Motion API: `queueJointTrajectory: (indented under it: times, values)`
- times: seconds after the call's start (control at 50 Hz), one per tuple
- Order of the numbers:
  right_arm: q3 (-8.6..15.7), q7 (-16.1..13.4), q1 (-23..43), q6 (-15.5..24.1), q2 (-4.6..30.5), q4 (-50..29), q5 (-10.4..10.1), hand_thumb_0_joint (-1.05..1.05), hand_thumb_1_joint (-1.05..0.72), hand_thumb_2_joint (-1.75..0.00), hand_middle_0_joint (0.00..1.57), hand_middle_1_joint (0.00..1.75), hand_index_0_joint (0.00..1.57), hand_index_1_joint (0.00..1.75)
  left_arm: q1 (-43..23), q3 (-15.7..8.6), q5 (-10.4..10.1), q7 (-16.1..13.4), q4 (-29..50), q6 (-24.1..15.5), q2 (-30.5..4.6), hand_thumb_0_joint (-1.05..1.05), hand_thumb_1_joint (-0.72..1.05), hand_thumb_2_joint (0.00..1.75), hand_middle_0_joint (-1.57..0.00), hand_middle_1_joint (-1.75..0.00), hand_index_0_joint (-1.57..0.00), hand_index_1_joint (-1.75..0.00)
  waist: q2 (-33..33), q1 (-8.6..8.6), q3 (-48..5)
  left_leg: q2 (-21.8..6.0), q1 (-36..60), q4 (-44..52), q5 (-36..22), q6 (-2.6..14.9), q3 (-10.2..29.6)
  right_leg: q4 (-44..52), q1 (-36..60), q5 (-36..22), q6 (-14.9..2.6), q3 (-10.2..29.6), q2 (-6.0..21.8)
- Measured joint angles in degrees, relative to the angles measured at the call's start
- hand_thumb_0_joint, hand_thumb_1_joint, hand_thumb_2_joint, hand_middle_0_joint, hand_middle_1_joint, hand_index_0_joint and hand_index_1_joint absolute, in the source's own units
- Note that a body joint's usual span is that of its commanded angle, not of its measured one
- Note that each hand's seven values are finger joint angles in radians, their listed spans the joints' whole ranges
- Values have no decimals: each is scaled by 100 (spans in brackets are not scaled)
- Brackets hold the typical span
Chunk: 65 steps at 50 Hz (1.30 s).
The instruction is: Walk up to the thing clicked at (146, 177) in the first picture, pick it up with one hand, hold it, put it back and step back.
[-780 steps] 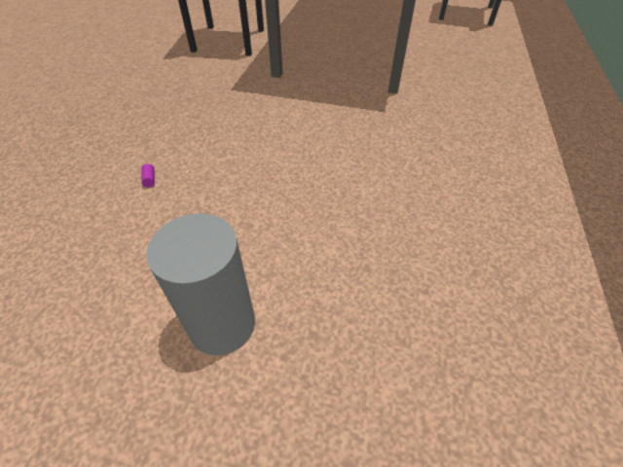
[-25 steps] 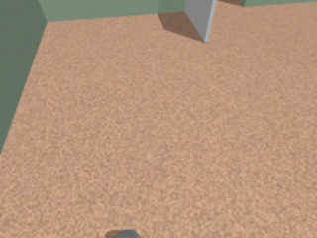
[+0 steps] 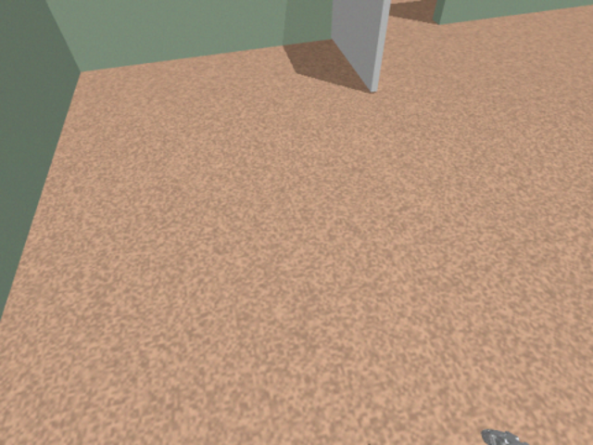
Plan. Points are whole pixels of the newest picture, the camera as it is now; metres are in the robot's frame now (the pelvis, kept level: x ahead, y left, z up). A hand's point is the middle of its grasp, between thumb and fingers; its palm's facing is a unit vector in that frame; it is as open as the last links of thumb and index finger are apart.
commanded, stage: walk up
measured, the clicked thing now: out of the picture +0.11 -1.14 -0.74
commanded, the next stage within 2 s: stand in 0.46 s
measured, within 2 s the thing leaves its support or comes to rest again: neither
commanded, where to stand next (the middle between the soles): +0.06 +0.00 m, yaw +1 degrees
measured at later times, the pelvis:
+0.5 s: pelvis +0.01 +0.00 +0.01, yaw +0 degrees
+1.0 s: pelvis +0.01 +0.01 +0.01, yaw +0 degrees
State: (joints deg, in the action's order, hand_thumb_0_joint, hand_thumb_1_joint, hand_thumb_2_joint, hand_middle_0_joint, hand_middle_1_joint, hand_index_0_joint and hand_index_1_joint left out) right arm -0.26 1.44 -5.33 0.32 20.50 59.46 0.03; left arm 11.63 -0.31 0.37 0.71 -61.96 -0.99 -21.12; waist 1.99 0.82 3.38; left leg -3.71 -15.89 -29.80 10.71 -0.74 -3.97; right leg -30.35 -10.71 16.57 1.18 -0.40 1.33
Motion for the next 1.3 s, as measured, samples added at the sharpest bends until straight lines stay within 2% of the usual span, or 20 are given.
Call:
queueJointTrajectory:
  times: [0.24,0.4,0.88,1.3]
  values:
    - [10,-41,1,16,34,601,31,1,-90,-90,21,30,21,30,-672,16,-68,-1,-174,42,58,0,91,90,-20,-30,-21,-30,-185,-138,12,16,406,653,-263,-15,-65,679,392,-301,12,35,-5]
    - [23,-57,13,46,4,737,62,1,-90,-90,21,30,20,30,-862,11,-33,29,-308,86,100,0,91,90,-20,-30,-21,-30,-271,-222,-44,36,489,887,-362,-5,-78,951,489,-429,26,37,5]
    - [60,-43,165,22,-109,698,87,0,-90,-90,21,30,21,30,-582,-13,1,-2,-403,77,65,0,91,90,-20,-30,-21,-30,-200,-122,-57,126,602,1077,-430,49,-76,1206,645,-524,102,20,87]
    - [76,-42,87,-16,-93,712,80,0,-90,-90,21,30,21,30,-495,14,26,-14,-309,79,77,0,91,90,-20,-30,-21,-30,-264,-149,-53,181,592,1057,-372,81,-56,1221,668,-473,135,-6,141]
